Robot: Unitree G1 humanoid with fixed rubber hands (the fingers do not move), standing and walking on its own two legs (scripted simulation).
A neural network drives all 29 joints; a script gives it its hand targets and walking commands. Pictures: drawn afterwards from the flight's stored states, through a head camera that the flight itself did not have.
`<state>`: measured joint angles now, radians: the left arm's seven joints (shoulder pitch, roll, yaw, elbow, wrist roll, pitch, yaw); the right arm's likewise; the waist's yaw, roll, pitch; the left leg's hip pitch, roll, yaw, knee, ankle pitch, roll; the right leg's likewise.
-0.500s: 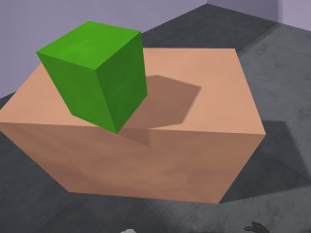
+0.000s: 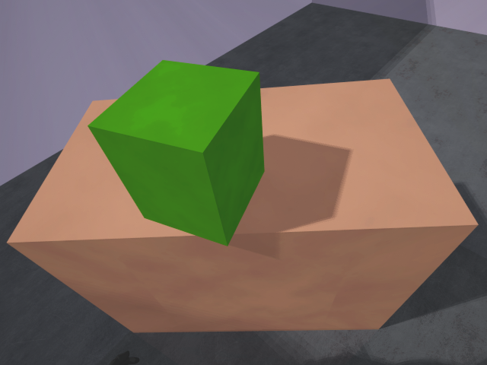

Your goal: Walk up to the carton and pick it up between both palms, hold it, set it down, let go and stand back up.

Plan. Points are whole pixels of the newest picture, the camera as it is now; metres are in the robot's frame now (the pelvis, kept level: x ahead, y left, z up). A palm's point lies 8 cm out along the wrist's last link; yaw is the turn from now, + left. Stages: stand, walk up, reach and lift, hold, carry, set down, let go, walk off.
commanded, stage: walk up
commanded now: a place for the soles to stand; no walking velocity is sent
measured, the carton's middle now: (195, 153) +0.49 +0.12 +0.09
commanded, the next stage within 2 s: none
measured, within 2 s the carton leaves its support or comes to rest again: neither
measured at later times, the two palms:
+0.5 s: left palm out of the picture +0.12 +0.32 -0.10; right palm out of the picture +0.15 -0.20 -0.07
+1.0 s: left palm out of the picture +0.12 +0.29 -0.09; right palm out of the picture +0.11 -0.23 -0.10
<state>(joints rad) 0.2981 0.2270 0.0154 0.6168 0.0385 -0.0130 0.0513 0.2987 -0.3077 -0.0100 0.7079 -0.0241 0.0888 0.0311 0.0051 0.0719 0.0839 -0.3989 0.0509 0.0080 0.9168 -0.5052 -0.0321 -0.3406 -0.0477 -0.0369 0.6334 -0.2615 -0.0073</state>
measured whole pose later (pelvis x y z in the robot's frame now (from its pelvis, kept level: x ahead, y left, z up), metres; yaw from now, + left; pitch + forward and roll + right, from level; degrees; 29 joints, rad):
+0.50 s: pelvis +0.02 +0.05 +0.01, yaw +1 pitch -1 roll +0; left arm 0.26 0.29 -0.01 0.71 0.01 0.02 -0.01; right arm 0.26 -0.29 0.01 0.60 0.01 0.01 0.02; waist 0.01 -0.01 0.04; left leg -0.27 0.03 0.01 0.60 -0.31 -0.01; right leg -0.27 -0.07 0.02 0.56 -0.26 0.07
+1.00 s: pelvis +0.02 +0.03 +0.01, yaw +1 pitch -1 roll +0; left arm 0.26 0.28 -0.01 0.71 0.00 0.01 -0.02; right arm 0.33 -0.30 0.00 0.66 0.00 0.02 0.02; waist -0.01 0.01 0.03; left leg -0.26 0.05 0.00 0.56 -0.28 -0.05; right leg -0.29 -0.05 0.01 0.58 -0.27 0.04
